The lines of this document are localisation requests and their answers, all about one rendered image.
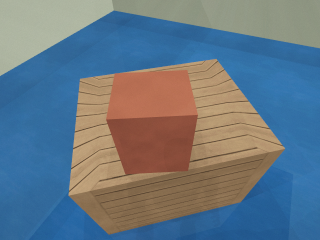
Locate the carton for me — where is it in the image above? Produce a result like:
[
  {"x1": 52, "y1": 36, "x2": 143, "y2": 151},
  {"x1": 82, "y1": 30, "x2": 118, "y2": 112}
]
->
[{"x1": 106, "y1": 70, "x2": 198, "y2": 174}]

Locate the pedestal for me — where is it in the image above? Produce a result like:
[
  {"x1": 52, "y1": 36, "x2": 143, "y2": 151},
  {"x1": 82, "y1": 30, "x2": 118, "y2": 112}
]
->
[{"x1": 68, "y1": 59, "x2": 285, "y2": 235}]

